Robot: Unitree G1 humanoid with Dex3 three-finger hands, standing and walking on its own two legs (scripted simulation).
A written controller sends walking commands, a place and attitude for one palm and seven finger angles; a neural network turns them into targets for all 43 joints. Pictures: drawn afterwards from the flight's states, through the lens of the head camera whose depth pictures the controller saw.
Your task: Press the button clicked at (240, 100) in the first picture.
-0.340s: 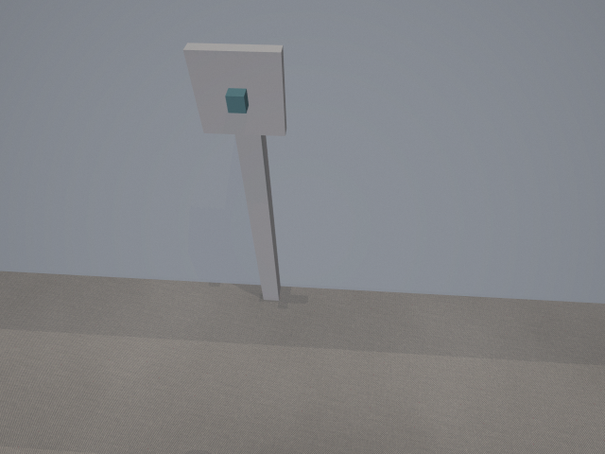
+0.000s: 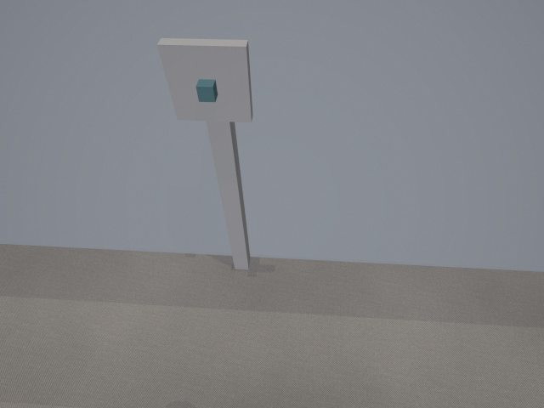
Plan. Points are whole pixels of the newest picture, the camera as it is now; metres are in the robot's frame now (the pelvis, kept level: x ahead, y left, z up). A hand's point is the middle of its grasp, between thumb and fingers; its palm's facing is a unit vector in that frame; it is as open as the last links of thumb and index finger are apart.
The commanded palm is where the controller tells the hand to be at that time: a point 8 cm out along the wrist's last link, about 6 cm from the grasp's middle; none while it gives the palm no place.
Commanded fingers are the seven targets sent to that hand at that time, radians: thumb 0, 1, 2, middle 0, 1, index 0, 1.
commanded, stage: stand and wait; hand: left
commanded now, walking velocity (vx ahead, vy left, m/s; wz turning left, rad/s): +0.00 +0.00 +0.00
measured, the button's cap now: (207, 89) +0.71 +0.18 +0.09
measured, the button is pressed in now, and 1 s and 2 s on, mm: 0 0 0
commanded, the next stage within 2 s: look at it before walking up in 0.30 s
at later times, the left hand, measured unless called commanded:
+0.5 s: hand out of the picture +0.05 +0.21 -0.16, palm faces +0.02 -0.96 -0.28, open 7.4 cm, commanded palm none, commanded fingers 0.00 0.90 0.90 -0.20 -0.30 -0.20 -0.30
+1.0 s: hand out of the picture +0.06 +0.23 -0.16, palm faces +0.00 -0.95 -0.30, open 7.4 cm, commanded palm none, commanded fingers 0.00 0.90 0.90 -0.20 -0.30 -0.20 -0.30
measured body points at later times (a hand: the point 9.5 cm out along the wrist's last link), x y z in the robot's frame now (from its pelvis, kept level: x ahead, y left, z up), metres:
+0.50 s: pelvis +0.01 +0.00 +0.00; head +0.02 -0.01 +0.45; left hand +0.05 +0.26 -0.14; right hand +0.04 -0.27 -0.16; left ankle +0.00 +0.14 -0.75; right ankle -0.02 -0.07 -0.75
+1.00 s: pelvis +0.00 +0.00 +0.00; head +0.02 -0.01 +0.45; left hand +0.06 +0.28 -0.14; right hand +0.04 -0.27 -0.15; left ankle +0.00 +0.14 -0.75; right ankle -0.02 -0.07 -0.75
